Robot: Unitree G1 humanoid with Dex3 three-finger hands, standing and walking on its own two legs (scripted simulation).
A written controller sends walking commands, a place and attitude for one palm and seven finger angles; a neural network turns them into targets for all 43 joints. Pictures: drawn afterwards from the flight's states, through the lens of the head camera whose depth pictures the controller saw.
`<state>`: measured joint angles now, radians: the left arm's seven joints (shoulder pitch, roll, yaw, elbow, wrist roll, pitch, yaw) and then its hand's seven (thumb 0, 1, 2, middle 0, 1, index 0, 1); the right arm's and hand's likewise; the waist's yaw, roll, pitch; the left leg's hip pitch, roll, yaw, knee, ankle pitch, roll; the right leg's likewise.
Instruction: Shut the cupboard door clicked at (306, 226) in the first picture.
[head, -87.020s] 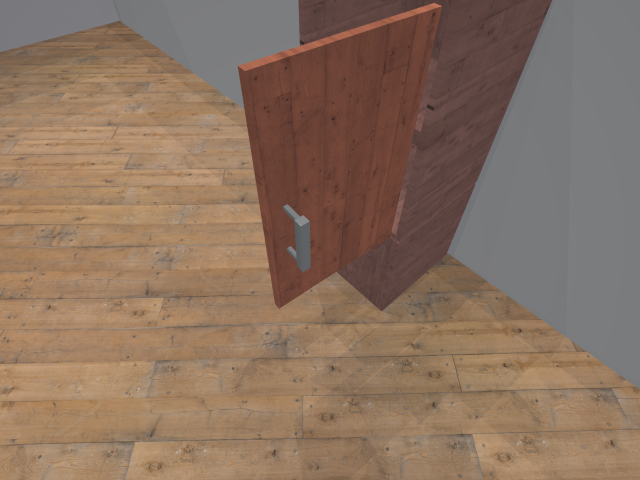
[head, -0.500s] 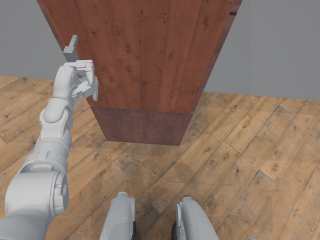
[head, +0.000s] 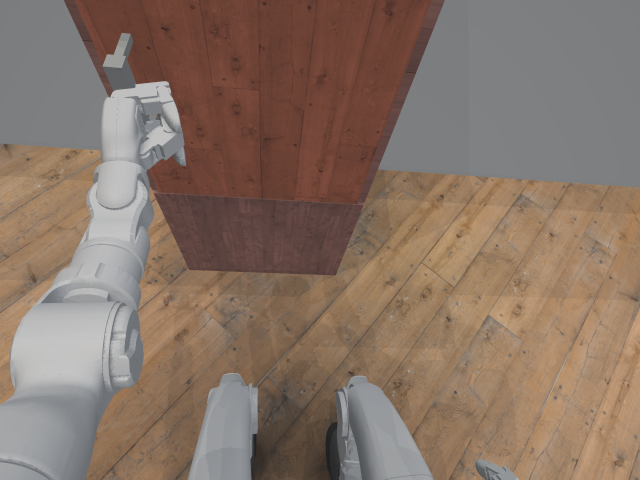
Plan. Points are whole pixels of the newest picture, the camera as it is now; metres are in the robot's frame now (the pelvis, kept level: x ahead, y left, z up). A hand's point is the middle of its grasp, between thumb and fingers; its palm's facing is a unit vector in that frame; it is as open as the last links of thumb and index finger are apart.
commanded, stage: pull the fist back off the door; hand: left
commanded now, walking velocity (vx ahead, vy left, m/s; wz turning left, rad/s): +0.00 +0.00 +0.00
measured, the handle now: (137, 97) +0.58 +0.21 +0.07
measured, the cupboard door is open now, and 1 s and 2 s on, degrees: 0 0 0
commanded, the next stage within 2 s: draw the hand back to the body in 0.56 s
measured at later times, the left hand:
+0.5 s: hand (192, 171) +0.47 +0.13 +0.06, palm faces +0.03 -1.00 -0.02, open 3.1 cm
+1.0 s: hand (147, 179) +0.40 +0.15 +0.14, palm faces +0.04 -1.00 -0.05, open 3.1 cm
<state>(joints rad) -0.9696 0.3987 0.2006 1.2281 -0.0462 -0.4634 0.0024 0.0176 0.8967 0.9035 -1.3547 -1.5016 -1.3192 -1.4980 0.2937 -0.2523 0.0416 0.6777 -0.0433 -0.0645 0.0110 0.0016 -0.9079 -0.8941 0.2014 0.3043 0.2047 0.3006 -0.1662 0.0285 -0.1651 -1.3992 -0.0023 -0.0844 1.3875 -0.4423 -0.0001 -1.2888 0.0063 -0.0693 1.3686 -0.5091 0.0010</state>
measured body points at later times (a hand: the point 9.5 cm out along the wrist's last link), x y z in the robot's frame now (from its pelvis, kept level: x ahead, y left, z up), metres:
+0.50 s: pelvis +0.06 +0.00 +0.04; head +0.17 +0.00 +0.48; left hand +0.46 +0.18 +0.07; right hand +0.13 -0.26 -0.08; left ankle +0.11 +0.11 -0.58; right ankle +0.07 -0.13 -0.58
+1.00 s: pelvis +0.09 -0.02 +0.08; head +0.15 -0.03 +0.52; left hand +0.40 +0.21 +0.14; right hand +0.24 -0.25 -0.03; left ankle +0.11 +0.11 -0.58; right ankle +0.07 -0.13 -0.58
